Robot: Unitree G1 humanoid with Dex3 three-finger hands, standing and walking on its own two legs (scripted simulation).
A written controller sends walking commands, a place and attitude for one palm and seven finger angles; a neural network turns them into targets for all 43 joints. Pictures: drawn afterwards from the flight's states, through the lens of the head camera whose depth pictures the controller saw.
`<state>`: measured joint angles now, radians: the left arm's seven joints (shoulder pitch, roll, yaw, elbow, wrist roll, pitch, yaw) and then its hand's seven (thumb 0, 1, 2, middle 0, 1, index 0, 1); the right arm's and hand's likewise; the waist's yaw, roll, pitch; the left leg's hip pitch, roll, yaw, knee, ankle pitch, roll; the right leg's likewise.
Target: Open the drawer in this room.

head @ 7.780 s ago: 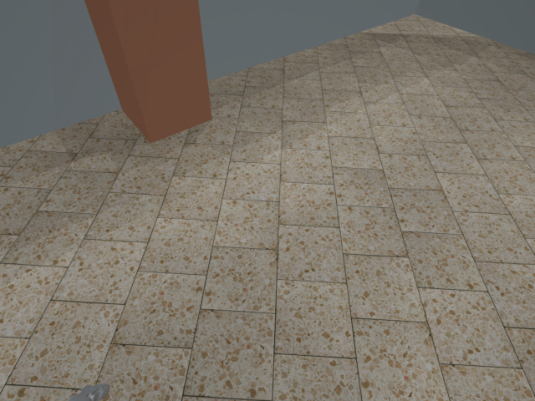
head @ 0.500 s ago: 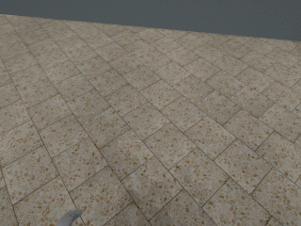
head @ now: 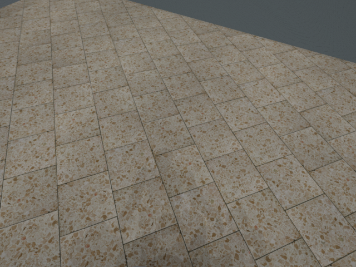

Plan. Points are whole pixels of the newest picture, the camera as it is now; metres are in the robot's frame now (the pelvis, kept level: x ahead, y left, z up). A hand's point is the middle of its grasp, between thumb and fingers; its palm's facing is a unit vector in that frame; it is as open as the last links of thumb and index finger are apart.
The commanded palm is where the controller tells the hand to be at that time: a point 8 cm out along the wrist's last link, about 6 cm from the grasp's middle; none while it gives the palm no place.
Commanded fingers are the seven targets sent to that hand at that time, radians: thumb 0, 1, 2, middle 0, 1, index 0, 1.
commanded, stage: turn or walk to find it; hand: left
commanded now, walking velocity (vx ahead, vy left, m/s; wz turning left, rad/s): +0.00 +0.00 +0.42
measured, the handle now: out of the picture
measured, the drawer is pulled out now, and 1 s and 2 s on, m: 0.00 0.00 0.00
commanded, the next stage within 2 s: none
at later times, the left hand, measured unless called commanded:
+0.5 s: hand out of the picture +0.07 +0.21 -0.14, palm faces +0.17 -0.95 -0.28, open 7.4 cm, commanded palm none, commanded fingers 0.00 0.90 0.90 -0.20 -0.30 -0.20 -0.30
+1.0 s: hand out of the picture -0.11 +0.20 -0.18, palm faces +0.45 -0.86 -0.24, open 7.3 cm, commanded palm none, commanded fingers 0.00 0.90 0.90 -0.20 -0.30 -0.20 -0.30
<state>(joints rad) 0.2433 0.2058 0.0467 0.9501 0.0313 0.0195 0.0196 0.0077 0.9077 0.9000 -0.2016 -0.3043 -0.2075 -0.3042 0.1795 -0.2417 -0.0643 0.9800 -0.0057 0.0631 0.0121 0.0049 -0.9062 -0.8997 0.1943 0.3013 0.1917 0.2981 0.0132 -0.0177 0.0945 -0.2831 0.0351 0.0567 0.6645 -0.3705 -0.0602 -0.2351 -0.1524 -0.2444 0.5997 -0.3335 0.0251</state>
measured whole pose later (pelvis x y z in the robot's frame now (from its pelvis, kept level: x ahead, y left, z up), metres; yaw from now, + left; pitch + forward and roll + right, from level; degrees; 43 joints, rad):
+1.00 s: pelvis -0.05 +0.00 -0.01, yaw +25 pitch +0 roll +0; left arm 0.24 0.23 0.06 0.96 0.02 0.03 0.02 0.01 0.91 0.90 -0.20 -0.30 -0.21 -0.30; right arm 0.16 -0.23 -0.06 0.97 -0.01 0.04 0.01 0.00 -0.91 -0.90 0.19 0.30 0.19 0.30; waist 0.02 -0.04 0.10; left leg -0.25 0.02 0.07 0.60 -0.33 -0.02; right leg -0.29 -0.17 -0.24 0.69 -0.37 0.04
